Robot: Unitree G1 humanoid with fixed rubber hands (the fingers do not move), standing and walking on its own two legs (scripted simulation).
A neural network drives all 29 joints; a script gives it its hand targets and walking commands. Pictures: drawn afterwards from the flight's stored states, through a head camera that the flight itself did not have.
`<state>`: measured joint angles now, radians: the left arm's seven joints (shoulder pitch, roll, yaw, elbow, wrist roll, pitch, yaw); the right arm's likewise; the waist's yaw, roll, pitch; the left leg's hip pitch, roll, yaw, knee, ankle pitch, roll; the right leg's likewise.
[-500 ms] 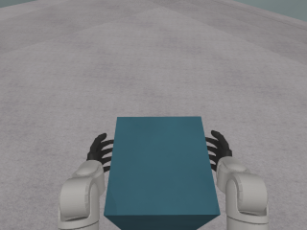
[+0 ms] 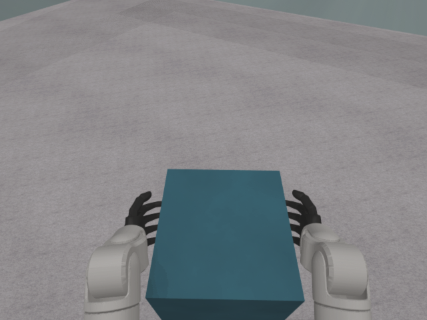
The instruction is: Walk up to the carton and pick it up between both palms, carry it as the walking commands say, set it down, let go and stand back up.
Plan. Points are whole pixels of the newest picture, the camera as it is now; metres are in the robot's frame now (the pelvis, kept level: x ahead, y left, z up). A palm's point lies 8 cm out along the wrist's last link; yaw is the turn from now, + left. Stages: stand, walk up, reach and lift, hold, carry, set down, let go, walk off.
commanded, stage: carry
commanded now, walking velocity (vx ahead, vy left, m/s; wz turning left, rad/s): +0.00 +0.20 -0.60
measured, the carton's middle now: (221, 255) +0.27 +0.00 +0.00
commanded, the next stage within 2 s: none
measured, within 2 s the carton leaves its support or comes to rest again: neither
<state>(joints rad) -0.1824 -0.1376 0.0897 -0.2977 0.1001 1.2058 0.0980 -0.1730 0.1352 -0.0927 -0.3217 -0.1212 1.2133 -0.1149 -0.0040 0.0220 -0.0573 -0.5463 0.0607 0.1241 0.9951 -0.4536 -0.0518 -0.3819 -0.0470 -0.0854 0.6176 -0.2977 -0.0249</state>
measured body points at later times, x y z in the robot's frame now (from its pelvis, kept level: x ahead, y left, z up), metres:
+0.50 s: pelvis -0.05 +0.13 +0.00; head -0.04 +0.13 +0.45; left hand +0.27 +0.19 +0.08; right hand +0.19 -0.09 +0.08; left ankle +0.00 +0.21 -0.73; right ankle -0.09 +0.05 -0.71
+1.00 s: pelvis -0.07 +0.27 +0.00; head -0.03 +0.28 +0.45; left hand +0.25 +0.25 +0.06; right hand +0.10 +0.00 +0.07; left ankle +0.00 +0.36 -0.73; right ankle -0.12 +0.15 -0.67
